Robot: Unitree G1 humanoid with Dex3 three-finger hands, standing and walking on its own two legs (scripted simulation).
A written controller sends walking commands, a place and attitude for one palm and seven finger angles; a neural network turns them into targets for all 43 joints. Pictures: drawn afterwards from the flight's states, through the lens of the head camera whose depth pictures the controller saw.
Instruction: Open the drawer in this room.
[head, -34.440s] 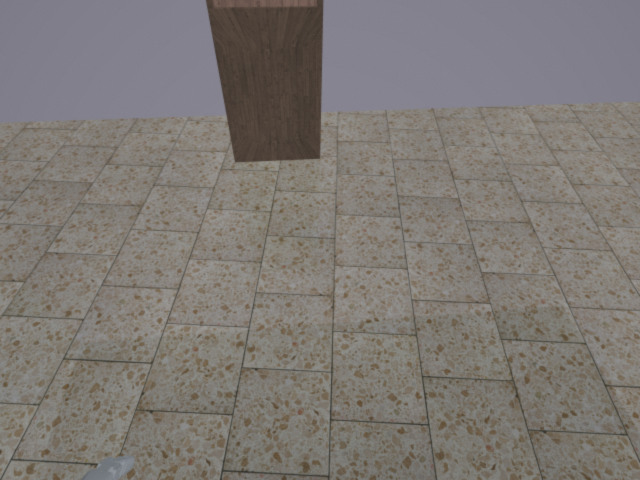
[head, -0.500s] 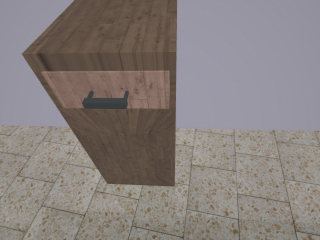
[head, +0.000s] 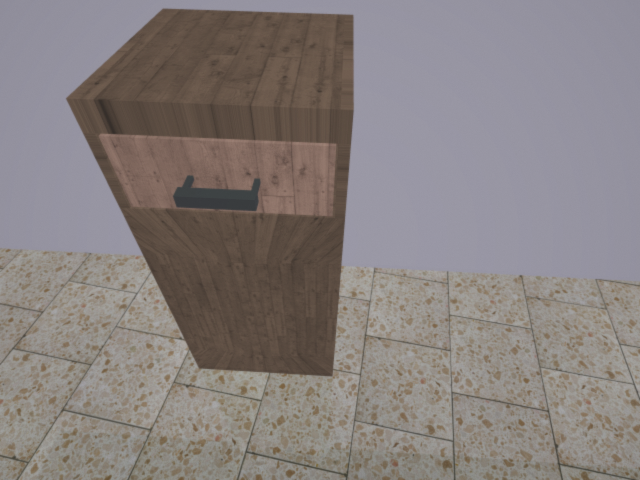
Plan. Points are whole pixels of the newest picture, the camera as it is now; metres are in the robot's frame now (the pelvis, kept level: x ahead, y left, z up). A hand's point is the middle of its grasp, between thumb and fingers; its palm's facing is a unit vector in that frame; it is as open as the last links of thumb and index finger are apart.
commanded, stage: come to a stop and stand still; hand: left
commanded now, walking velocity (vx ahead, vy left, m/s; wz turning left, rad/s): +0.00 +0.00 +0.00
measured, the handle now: (219, 190) +0.56 +0.21 +0.04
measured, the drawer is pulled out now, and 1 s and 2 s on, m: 0.00 0.00 0.00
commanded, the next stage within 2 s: look again from close up in 0.14 s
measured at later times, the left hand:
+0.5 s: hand out of the picture +0.01 +0.21 -0.18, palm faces +0.03 -0.98 -0.18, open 7.3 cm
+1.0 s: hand (117, 436) +0.18 +0.27 -0.05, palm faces -0.03 -0.72 -0.69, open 7.6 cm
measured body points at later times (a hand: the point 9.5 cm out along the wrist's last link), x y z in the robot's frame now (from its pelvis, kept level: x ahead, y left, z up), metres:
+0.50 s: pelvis +0.01 +0.05 -0.01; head -0.01 +0.05 +0.44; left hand +0.01 +0.26 -0.17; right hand +0.00 -0.16 -0.17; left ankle +0.01 +0.13 -0.74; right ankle +0.04 -0.07 -0.74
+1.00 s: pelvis +0.00 +0.08 -0.02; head +0.00 +0.05 +0.43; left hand +0.18 +0.31 -0.01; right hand +0.10 -0.18 -0.14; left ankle +0.01 +0.13 -0.74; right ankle +0.04 -0.03 -0.74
